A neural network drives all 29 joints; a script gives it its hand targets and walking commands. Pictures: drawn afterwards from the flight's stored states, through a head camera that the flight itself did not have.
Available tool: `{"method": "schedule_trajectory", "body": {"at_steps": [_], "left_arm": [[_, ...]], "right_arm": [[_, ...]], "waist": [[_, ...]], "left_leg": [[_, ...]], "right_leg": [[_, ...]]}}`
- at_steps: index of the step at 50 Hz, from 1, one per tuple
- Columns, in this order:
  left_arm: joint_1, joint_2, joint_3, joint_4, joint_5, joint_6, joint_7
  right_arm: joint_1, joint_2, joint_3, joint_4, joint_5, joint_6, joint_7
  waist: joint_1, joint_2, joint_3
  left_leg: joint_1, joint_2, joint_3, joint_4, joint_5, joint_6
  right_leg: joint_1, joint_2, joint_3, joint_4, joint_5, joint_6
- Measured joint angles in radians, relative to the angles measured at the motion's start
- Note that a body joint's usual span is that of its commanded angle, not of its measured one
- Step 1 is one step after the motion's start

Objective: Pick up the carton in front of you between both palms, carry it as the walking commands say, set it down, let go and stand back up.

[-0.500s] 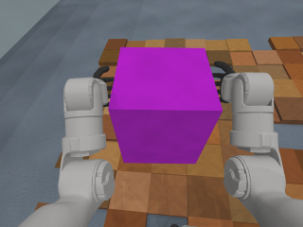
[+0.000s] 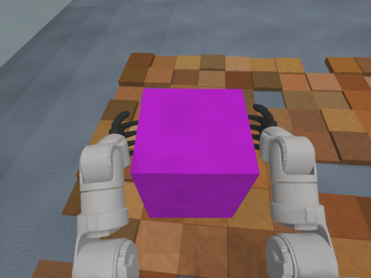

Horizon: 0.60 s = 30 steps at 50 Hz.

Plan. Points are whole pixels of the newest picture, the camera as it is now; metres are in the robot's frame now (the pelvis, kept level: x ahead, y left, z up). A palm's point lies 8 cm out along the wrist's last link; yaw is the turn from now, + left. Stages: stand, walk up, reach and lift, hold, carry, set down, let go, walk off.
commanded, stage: carry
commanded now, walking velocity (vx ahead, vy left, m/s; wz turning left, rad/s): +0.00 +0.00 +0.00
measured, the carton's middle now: (191, 158) +0.37 +0.00 +0.04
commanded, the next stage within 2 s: none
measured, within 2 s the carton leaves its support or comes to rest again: neither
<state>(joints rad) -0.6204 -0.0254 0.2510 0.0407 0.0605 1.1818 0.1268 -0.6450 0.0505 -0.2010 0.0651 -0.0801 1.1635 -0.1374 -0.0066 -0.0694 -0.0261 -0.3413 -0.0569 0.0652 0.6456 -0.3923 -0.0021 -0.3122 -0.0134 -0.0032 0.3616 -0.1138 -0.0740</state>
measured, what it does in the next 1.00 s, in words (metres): stands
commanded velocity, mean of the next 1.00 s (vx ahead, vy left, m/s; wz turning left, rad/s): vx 0.09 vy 0.00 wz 0.00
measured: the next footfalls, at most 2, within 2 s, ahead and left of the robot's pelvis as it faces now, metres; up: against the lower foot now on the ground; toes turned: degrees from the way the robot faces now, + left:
left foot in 1.62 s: +0.46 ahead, +0.17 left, +0.03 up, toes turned +6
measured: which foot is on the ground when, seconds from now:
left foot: down 0.00-1.00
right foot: down 0.00-1.00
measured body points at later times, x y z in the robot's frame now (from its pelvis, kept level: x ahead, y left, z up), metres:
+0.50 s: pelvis -0.01 +0.02 +0.00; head -0.05 +0.01 +0.45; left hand +0.35 +0.17 +0.13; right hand +0.34 -0.14 +0.12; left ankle -0.02 +0.13 -0.71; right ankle +0.04 -0.06 -0.75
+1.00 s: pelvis +0.01 +0.04 +0.00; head -0.02 +0.03 +0.45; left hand +0.36 +0.18 +0.12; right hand +0.36 -0.12 +0.12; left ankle -0.03 +0.13 -0.71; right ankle +0.04 -0.06 -0.75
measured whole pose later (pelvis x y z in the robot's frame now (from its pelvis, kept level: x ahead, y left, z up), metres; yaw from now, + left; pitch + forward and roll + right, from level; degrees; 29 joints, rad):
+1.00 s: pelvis +0.01 +0.04 +0.00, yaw +0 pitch +2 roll +4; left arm -0.65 0.00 0.20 0.24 0.08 1.23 0.10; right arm -0.67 0.00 -0.18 0.25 -0.06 1.23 -0.13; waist -0.01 -0.05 -0.12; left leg -0.29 -0.08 0.10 0.66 -0.49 0.06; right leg -0.27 -0.04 0.01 0.38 -0.15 -0.03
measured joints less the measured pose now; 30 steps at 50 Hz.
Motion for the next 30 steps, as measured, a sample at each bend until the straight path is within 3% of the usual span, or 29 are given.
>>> {"method": "schedule_trajectory", "body": {"at_steps": [14,21,30], "left_arm": [[-0.022,0.031,-0.035,0.278,0.024,0.021,-0.025],[-0.04,0.04,-0.036,0.286,0.017,0.027,-0.025],[-0.042,0.042,-0.034,0.228,0.012,0.042,-0.024]], "right_arm": [[-0.013,-0.039,0.029,0.253,-0.005,0.037,0.011],[-0.048,-0.055,0.041,0.279,0.005,0.044,0.011],[-0.057,-0.055,0.04,0.23,0.011,0.057,0.006]], "waist": [[-0.006,0.024,-0.139],[-0.007,0.028,-0.118],[-0.008,0.025,-0.078]], "left_leg": [[0.079,-0.026,0.028,-0.016,-0.005,0.035],[0.062,-0.027,0.034,-0.011,0.003,0.04],[0.039,-0.025,0.036,0.003,-0.008,0.04]], "right_leg": [[0.068,-0.028,0.022,0.003,-0.013,0.036],[0.055,-0.03,0.024,-0.003,0.0,0.04],[0.034,-0.03,0.023,0.008,-0.001,0.041]]}}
